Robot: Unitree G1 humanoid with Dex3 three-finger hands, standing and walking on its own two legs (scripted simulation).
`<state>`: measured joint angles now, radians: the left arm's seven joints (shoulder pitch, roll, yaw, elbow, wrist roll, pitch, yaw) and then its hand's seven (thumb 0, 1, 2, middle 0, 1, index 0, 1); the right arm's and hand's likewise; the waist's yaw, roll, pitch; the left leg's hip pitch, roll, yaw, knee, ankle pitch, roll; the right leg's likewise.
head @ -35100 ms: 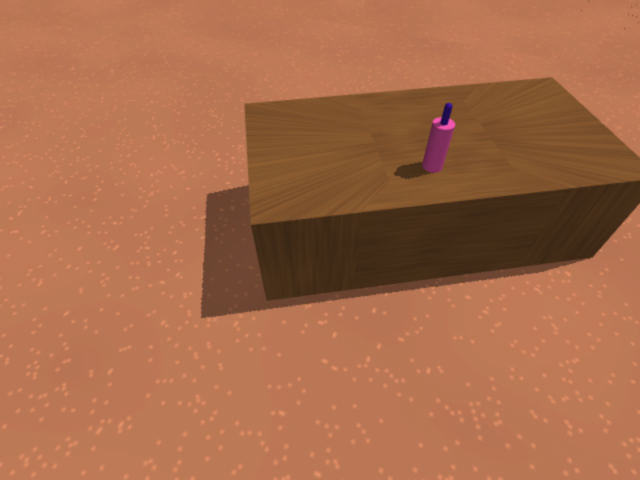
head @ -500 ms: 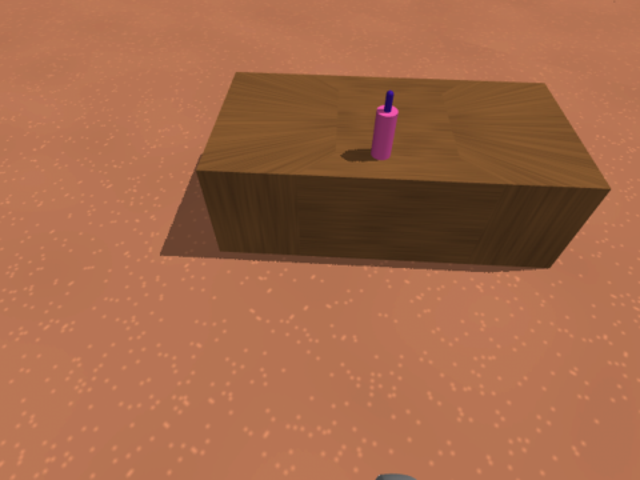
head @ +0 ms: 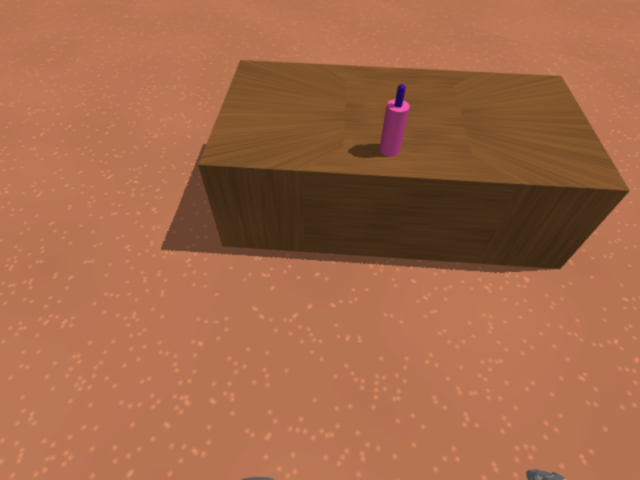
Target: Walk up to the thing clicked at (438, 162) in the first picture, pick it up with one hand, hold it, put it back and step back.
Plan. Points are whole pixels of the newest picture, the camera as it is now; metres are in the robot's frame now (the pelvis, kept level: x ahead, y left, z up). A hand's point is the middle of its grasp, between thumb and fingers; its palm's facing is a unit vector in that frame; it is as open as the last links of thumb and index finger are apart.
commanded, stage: step back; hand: right
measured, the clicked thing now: (395, 119) +1.11 -0.18 -0.23
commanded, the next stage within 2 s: stand in 0.24 s
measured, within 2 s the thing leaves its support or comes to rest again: neither
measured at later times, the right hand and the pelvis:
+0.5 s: hand out of the picture +0.11 -0.24 -0.13, palm faces +0.00 +0.95 -0.33, open 7.4 cm; pelvis +0.01 +0.01 +0.02, yaw -1 degrees
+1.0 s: hand out of the picture +0.08 -0.24 -0.14, palm faces -0.01 +0.95 -0.32, open 7.4 cm; pelvis +0.01 +0.01 +0.02, yaw -1 degrees
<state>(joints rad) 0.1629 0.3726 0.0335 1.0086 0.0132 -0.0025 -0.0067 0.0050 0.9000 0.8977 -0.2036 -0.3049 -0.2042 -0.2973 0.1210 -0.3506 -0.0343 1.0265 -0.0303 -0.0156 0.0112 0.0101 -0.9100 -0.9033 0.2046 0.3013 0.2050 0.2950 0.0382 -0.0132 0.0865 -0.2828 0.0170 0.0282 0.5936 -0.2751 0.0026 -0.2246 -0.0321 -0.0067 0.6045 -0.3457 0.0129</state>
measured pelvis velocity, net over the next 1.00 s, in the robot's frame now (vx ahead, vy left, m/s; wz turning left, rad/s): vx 0.01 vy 0.01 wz -0.01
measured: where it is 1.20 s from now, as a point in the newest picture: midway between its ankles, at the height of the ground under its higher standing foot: outside the picture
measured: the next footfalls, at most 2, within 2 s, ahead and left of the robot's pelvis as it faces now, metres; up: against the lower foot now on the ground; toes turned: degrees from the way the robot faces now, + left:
none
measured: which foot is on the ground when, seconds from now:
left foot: down 0.00-1.00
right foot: down 0.00-1.00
